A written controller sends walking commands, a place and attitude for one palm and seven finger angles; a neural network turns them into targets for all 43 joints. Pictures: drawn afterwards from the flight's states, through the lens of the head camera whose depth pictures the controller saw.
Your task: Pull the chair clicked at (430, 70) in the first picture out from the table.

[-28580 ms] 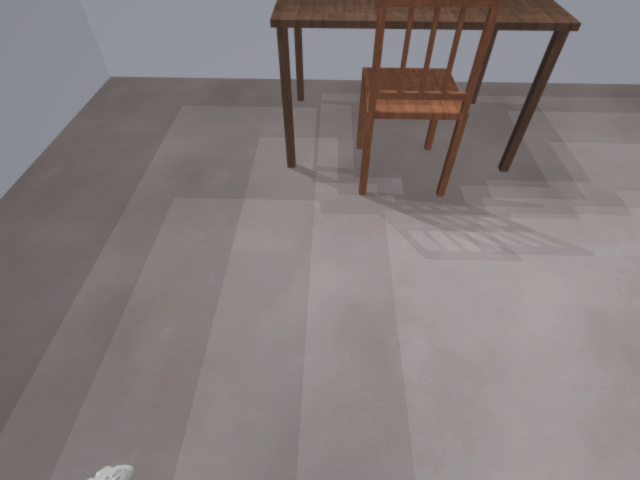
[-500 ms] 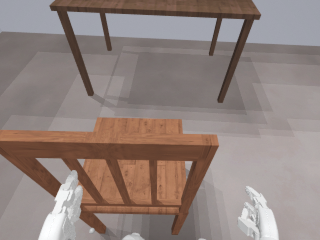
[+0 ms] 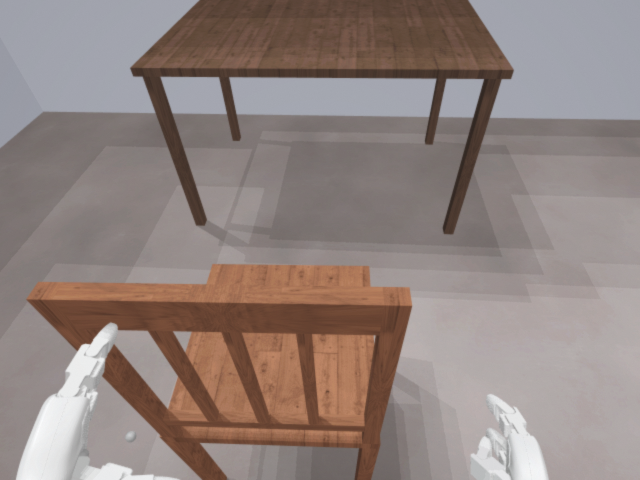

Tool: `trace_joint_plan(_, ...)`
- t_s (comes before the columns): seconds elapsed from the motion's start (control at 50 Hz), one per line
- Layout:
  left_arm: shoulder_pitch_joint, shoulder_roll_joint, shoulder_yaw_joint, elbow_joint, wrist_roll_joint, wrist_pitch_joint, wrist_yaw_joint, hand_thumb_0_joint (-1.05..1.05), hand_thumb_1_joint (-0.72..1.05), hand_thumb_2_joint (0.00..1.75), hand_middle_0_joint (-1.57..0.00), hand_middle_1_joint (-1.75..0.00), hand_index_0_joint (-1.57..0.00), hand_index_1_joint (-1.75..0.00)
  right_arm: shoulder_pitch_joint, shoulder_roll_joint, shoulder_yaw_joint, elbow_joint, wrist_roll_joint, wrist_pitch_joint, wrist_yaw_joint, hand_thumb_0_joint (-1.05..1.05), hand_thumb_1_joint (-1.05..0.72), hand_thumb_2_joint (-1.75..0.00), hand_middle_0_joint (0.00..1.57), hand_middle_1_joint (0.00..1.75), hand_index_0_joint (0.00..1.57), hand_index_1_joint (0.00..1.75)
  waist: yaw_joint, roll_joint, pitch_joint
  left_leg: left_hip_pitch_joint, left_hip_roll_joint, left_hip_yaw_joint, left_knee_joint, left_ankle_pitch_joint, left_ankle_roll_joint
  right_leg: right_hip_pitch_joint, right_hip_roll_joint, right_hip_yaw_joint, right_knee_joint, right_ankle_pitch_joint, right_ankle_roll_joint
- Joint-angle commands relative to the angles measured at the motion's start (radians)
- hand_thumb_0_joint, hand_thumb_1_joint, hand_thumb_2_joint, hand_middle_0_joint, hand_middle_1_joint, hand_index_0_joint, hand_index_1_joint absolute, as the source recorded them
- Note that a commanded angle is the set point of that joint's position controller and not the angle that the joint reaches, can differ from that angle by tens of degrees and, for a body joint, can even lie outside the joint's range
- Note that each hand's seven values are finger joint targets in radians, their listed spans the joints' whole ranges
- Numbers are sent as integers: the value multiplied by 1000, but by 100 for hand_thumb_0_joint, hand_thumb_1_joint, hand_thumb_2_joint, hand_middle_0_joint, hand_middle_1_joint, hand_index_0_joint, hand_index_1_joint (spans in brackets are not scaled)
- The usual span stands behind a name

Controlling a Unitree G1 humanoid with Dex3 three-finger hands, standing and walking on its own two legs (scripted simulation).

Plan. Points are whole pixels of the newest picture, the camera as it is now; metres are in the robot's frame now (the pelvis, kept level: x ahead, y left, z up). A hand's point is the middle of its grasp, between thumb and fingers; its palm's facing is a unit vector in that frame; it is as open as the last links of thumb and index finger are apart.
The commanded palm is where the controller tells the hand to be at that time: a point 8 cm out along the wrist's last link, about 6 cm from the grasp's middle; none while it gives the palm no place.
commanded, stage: draw the hand back to the body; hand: left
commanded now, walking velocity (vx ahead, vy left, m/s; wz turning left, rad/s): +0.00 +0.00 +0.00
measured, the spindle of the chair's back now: (249, 379) +0.27 +0.14 -0.06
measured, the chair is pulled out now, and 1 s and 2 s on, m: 0.80 0.79 0.79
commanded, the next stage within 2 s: step back with the hand held close in 0.88 s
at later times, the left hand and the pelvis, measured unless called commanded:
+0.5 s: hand (58, 308) +0.21 +0.25 +0.21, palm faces +0.51 -0.74 -0.44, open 9.1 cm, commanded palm +0.16 +0.29 +0.21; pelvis +0.02 -0.01 +0.03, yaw +0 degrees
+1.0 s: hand (72, 301) +0.22 +0.25 +0.19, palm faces +0.45 -0.77 -0.45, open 7.4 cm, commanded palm +0.17 +0.29 +0.21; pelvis +0.03 -0.01 +0.03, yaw -2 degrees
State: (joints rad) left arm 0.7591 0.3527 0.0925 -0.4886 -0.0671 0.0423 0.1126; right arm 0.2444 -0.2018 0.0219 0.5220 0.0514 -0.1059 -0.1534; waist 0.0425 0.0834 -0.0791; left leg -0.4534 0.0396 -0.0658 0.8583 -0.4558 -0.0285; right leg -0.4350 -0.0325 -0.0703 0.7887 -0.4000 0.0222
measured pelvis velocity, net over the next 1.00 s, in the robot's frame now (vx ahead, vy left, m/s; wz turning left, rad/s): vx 0.03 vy -0.01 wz -0.03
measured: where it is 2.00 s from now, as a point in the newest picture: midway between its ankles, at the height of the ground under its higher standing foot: outside the picture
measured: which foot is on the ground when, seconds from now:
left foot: down 0.00-1.00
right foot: down 0.00-1.00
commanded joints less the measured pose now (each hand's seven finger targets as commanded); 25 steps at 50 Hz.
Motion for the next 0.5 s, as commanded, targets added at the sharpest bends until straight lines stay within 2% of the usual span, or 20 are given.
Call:
trace_joint_plan(0.0,-144,156,199,-192,16,-67,84,0,3,48,-8,-12,-8,-12,-142,-108,-31,-134,-9,-60,-13,0,-90,-90,20,30,20,30,0,-12,47,88,0,20,-249,104,30,79,-20,10,-269,28,-51)
trace_joint_plan(0.02,-163,147,194,-213,16,-74,83,0,7,50,-8,-13,-8,-13,-141,-110,-26,-135,-11,-66,-11,0,-90,-90,20,30,20,30,-2,1,48,114,-3,16,-268,110,29,89,-21,10,-274,37,-52)
trace_joint_plan(0.06,-194,169,215,-251,20,-88,87,0,14,53,-10,-14,-10,-14,-147,-113,-27,-124,-16,-86,-5,0,-90,-90,20,30,20,30,6,41,25,170,-2,18,-298,147,29,123,-24,12,-284,84,-53)
trace_joint_plan(0.08,-202,176,226,-258,18,-92,90,0,17,55,-10,-15,-10,-15,-148,-112,-25,-117,-18,-96,-3,0,-90,-90,20,30,20,30,8,29,14,181,-2,17,-309,169,29,148,-24,5,-288,106,-53)
trace_joint_plan(0.1,-225,209,254,-266,20,-92,94,0,21,57,-10,-16,-10,-16,-148,-117,-27,-105,-17,-103,-3,0,-90,-90,20,30,20,30,12,30,10,190,-2,17,-319,186,27,171,-23,10,-303,122,-55)
trace_joint_plan(0.14,-227,185,251,-265,18,-98,94,0,28,60,-12,-17,-12,-17,-154,-116,-28,-91,-20,-117,3,0,-90,-90,20,30,20,30,10,24,9,228,-2,20,-338,235,29,192,-24,10,-306,179,-52)
trace_joint_plan(0.22,-293,210,286,-280,19,-106,100,0,43,67,-13,-20,-13,-20,-161,-130,-34,-62,-25,-136,13,0,-90,-90,20,30,20,30,9,38,8,274,-4,26,-364,286,29,234,-26,14,-330,241,-50)
trace_joint_plan(0.24,-300,194,281,-268,21,-110,98,0,47,69,-14,-21,-14,-21,-161,-126,-34,-56,-24,-140,16,0,-90,-90,20,30,20,30,8,28,9,290,-2,27,-369,298,31,233,-27,13,-332,252,-48)
trace_joint_plan(0.28,-334,204,296,-266,20,-114,98,0,54,73,-15,-22,-15,-22,-167,-131,-35,-48,-26,-145,22,0,-90,-90,20,30,20,30,10,12,4,304,-2,29,-378,312,32,250,-27,11,-340,266,-44)
trace_joint_plan(0.3,-356,231,318,-262,22,-116,101,0,57,74,-16,-23,-16,-23,-159,-135,-38,-39,-27,-144,20,0,-90,-90,20,30,20,30,12,18,4,310,-2,30,-383,327,34,263,-30,12,-350,281,-46)
trace_joint_plan(0.34,-353,203,320,-238,22,-124,99,0,65,78,-16,-25,-16,-25,-170,-131,-41,-31,-28,-143,27,0,-90,-90,20,30,20,30,16,18,6,332,-1,32,-394,356,35,271,-30,15,-342,315,-44)
trace_joint_plan(0.42,-308,170,346,-106,12,-124,82,0,79,85,-19,-28,-19,-28,-186,-128,-54,-16,-25,-103,42,0,-90,-90,20,30,20,30,20,-78,55,315,10,42,-408,392,37,290,-28,16,-358,367,-39)
trace_joint_plan(0.44,-316,169,352,-98,9,-128,76,0,83,87,-19,-29,-19,-29,-191,-130,-56,-18,-24,-91,47,0,-90,-90,20,30,20,30,20,-78,51,316,12,46,-412,394,37,297,-29,16,-359,374,-37)
trace_joint_plan(0.48,-341,201,394,-95,5,-138,72,0,90,90,-20,-30,-20,-30,-199,-129,-58,-20,-23,-74,52,0,-90,-90,20,30,20,30,26,-69,48,311,13,51,-420,399,39,312,-31,16,-364,386,-36)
